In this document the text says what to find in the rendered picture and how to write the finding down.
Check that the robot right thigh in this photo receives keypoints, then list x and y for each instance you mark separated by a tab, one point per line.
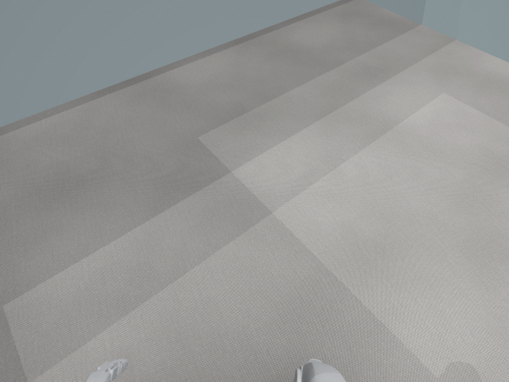
317	372

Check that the left robot hand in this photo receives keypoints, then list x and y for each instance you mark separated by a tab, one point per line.
108	371

